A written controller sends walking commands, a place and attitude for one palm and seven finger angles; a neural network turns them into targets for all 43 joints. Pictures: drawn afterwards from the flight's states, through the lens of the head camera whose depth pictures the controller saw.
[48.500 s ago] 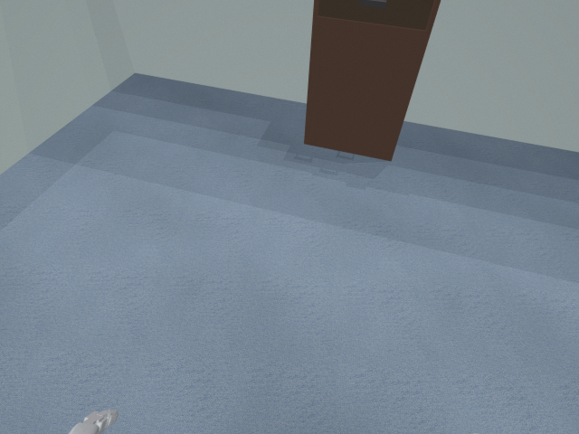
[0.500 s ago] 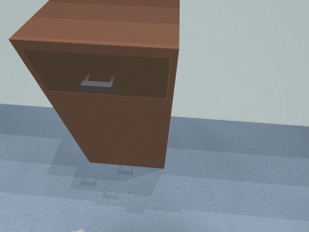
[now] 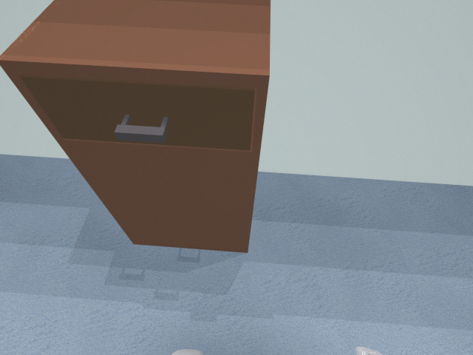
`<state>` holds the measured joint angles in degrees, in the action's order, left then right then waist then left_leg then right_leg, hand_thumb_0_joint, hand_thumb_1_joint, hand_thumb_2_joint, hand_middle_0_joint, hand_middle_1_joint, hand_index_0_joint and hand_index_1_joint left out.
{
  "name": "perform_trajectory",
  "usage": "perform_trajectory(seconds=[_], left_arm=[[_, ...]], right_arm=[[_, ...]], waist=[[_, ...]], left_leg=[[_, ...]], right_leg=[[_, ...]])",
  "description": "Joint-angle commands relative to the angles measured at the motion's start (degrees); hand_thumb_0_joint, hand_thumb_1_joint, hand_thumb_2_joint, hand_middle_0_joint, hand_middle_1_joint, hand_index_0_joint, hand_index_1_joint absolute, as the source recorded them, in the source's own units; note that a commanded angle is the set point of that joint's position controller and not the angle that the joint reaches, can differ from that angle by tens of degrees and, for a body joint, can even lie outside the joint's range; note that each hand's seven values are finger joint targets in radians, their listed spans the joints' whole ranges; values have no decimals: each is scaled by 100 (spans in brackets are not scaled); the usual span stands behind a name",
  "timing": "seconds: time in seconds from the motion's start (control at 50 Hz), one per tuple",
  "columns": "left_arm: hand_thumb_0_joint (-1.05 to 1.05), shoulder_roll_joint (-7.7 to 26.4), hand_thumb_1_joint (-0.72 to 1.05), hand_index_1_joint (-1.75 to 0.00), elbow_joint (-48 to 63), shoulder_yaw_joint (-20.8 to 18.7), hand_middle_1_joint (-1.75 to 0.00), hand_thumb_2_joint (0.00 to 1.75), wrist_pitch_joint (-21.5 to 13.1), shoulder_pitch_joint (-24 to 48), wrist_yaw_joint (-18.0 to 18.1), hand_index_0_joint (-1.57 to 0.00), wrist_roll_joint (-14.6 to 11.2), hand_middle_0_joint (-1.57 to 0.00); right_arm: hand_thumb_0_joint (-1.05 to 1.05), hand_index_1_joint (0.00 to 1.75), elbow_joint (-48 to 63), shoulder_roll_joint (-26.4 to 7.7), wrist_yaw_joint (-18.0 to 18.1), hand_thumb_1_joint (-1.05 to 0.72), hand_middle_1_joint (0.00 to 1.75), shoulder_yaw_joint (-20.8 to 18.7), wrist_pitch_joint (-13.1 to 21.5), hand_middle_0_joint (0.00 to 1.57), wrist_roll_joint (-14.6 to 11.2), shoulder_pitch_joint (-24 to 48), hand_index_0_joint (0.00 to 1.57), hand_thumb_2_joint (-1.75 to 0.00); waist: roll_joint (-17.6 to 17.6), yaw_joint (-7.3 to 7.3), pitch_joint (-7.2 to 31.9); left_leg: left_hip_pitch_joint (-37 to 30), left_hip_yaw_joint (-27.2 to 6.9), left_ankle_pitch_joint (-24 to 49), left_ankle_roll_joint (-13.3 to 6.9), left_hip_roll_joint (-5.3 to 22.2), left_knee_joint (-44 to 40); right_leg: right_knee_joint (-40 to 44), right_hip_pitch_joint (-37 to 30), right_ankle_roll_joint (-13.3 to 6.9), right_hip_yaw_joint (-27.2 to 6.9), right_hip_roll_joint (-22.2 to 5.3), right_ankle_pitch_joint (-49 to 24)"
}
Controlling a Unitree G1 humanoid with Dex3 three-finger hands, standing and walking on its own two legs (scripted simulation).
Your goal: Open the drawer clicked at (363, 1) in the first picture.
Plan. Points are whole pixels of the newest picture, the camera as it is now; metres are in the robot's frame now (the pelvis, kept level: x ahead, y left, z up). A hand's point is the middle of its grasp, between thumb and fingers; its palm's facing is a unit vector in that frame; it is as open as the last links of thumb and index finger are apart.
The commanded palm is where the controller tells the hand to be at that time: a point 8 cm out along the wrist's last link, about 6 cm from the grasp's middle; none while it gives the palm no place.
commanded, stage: come to a stop and stand still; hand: left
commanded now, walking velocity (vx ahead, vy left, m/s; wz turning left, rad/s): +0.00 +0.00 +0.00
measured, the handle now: (143, 126) +0.53 +0.25 +0.02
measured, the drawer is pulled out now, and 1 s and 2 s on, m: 0.00 0.00 0.00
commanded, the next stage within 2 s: look again from close up in 0.24 s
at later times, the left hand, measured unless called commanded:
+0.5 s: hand out of the picture +0.06 +0.23 -0.16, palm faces -0.02 -0.96 -0.28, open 7.4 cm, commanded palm none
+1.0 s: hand out of the picture +0.03 +0.24 -0.15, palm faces -0.11 -0.94 -0.32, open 7.4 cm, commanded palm +0.08 +0.28 -0.06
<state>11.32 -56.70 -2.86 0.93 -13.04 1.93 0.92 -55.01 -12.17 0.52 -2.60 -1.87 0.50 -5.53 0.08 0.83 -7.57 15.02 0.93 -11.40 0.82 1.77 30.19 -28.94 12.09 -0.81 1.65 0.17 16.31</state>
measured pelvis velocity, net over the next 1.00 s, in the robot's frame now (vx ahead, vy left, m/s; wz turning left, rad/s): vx -0.03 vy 0.03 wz -0.04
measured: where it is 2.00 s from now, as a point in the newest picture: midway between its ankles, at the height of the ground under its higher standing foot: outside the picture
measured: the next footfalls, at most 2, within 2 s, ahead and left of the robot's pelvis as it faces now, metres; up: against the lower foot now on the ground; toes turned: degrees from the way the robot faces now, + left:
none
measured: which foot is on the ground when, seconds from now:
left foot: down 0.00-1.00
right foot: down 0.00-1.00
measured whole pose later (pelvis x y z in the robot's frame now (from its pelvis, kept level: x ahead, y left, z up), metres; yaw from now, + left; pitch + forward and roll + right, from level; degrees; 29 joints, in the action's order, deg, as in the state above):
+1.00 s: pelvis -0.03 +0.03 +0.00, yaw -2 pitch -3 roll +0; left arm 13.2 -41.3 0.1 4.0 -20.8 2.5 8.4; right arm -54.4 -11.9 0.9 0.8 2.1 -0.1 -16.3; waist -0.9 0.9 -1.8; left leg 13.5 4.3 -12.3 -1.9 -0.2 28.7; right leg -29.5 12.7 1.0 -1.7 -1.9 13.9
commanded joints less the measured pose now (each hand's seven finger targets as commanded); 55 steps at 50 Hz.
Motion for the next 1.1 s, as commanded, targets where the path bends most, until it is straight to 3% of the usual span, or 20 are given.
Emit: perform_trajectory(seconds=[0.0, 0.02, 0.04, 0.08, 0.14, 0.26, 0.28, 0.3, 0.38, 0.42, 0.5, 0.72, 0.9, 0.92, 0.94, 0.96, 0.98, 1.0, 1.02, 1.08], left_arm=[[0, 521, 90, -30, 237, -40, -30, 90, 7, -289, 42, -20, -68, -20], [0, 393, 90, -30, 207, 9, -30, 90, 15, -394, 16, -20, -10, -20], [0, 500, 90, -30, 117, 10, -30, 90, 30, -234, -28, -20, 32, -20], [0, 668, 90, -30, 53, 3, -30, 90, -13, -206, -54, -20, 24, -20], [0, 853, 90, -30, -47, 56, -30, 90, -98, -130, -58, -20, -12, -20], [0, 848, 90, -30, -235, 102, -30, 90, -170, -77, -49, -20, -33, -20], [0, 1627, 90, -30, 245, 147, -30, 90, -277, -209, -11, -20, 33, -20], [0, 1368, 90, -30, 335, 16, -30, 90, -283, -93, 10, -20, 2, -20], [0, 1000, 90, -30, 433, 84, -30, 90, -208, -184, 7, -20, 30, -20], [0, 1086, 90, -30, 513, 71, -30, 90, -222, -87, 16, -20, 26, -20], [0, 1116, 90, -30, 570, 107, -30, 90, -218, -243, 19, -20, -24, -20], [0, 1133, 90, -30, 471, 197, -30, 90, -149, -43, -28, -20, -10, -20], [0, 817, 90, -30, 149, 263, -30, 90, -150, -310, 5, -20, 4, -20], [0, 729, 90, -30, -1, 307, -30, 90, -198, -589, 223, -20, 47, -20], [0, 3653, 88, -32, 7946, -938, -32, 89, -1142, 4018, 417, -20, 1625, -20], [0, 2678, 85, -33, 6600, -597, -33, 88, -793, 565, 724, -20, 1687, -20], [0, 2098, 83, -34, 6386, -254, -34, 87, -436, 240, 1050, -21, 1286, -21], [0, 228, 81, -36, 5430, 886, -36, 86, 25, -1232, 1003, -21, 1396, -21], [0, 900, 78, -37, 6686, 632, -37, 85, -134, 217, 1150, -21, 1612, -21], [0, 1147, 71, -42, 5766, 555, -42, 82, -166, -379, 1670, -21, 3106, -21]], right_arm=[[0, 30, 107, -965, 90, -90, 30, -101, 98, 20, 102, -371, 20, -90], [0, 30, 153, -1003, 78, -90, 30, -66, 73, 20, 135, -169, 20, -90], [0, 30, 125, -850, 79, -90, 30, -41, 113, 20, 111, -26, 20, -90], [0, 30, 11, -725, 86, -90, 30, -3, 139, 20, 62, -278, 20, -90], [0, 30, -99, -663, 64, -90, 30, 12, 144, 20, 8, -408, 20, -90], [0, 30, -361, -580, 73, -90, 30, 60, 193, 20, 12, -645, 20, -90], [0, 30, 241, -1302, 14, -90, 30, -87, 240, 20, 39, -566, 20, -90], [0, 30, 406, -1384, 59, -90, 30, -151, 341, 20, 88, -456, 20, -90], [0, 30, 436, -725, 69, -90, 30, -15, 261, 20, 107, -879, 20, -90], [0, 30, 443, -828, 62, -90, 30, -39, 276, 20, 93, -936, 20, -90], [0, 30, 376, -1001, 59, -90, 30, 0, 329, 20, 81, -875, 20, -90], [0, 30, 164, -1084, -5, -90, 30, 68, 298, 20, 76, -694, 20, -90], [0, 30, -142, -847, -18, -90, 30, 102, 267, 20, 41, -829, 20, -90], [0, 30, 166, -819, 10, -90, 30, 144, 323, 20, -40, -683, 20, -90], [0, 30, 1847, -1389, 184, -90, 30, 83, 999, 20, -205, -549, 20, -90], [0, 30, 1984, -1001, 378, -90, 30, 165, 1602, 20, -160, -29, 20, -90], [0, 30, 1612, -1047, 423, -90, 30, 181, 1737, 20, -226, -139, 20, -90], [0, 30, 1565, -512, 489, -90, 30, 279, 1805, 20, -348, -136, 20, -90], [0, 30, 1978, -851, 492, -90, 30, 241, 1879, 20, -284, -69, 20, -90], [0, 30, 2215, -949, 435, -90, 30, 110, 1824, 20, -77, -118, 20, -90]], waist=[[1034, -4, 848], [645, 98, 501], [718, 125, 121], [666, 25, 450], [149, -69, 881], [28, -128, 714], [247, -196, 543], [563, -142, 1156], [-558, -236, 994], [-676, -241, 623], [79, -81, 724], [119, -79, 457], [-48, -115, 536], [-106, -21, 129], [1329, -408, 2775], [2119, 260, 2317], [1739, -19, 2151], [1255, -58, 1380], [1152, -253, 873], [3, -242, 410]], left_leg=[[-114, -1385, 1074, -935, 1616, -1368], [536, -1257, -315, -860, 1503, -1486], [586, -1092, -117, -598, 1030, -1442], [-78, -674, 941, -362, 700, -1036], [-465, -463, 88, -193, 471, -913], [-620, -378, 430, -150, 461, -1031], [-838, -473, 348, -177, 279, -798], [-614, -427, -133, -280, 414, -488], [-237, -257, -83, -265, 162, -60], [-138, -270, 214, -279, 195, -157], [-223, -370, 1278, -341, 432, -296], [-8, -477, -280, -286, 455, -984], [-198, -461, -485, -244, 469, -1169], [99, -53, 208, -95, 596, -172], [-1254, -343, 913, -276, -170, -850], [-1573, -307, 1029, -121, 131, -812], [-759, -424, -410, 108, 166, -992], [-295, -370, -1266, -23, 223, -1139], [214, -545, -2005, -91, 91, -1083], [1058, -613, -2488, -146, -125, -427]], right_leg=[[-588, -120, 250, -151, -309, 1160], [-349, -262, 231, -207, -301, 1193], [45, -150, 166, -178, -315, 310], [319, -155, 95, -369, -390, -580], [834, -174, 40, -600, -621, -523], [1037, -142, 6, -594, -633, -764], [699, 89, -133, -716, -500, -462], [500, 161, -130, -691, -607, -3], [728, 314, -226, -919, -739, -40], [595, 435, -226, -843, -677, -454], [141, 91, -129, -558, -508, -1331], [551, 107, -6, -581, -507, -376], [723, 132, 84, -568, -535, -419], [591, 310, 63, -598, -740, -1120], [-160, -69, -233, -419, 105, -1269], [-544, 761, -304, 76, -41, -108], [-766, 872, -221, 314, 48, 292], [-694, 1230, -114, 265, 62, 423], [-486, 1206, -105, 103, 44, 358], [-464, 1993, -99, -28, 147, 1447]])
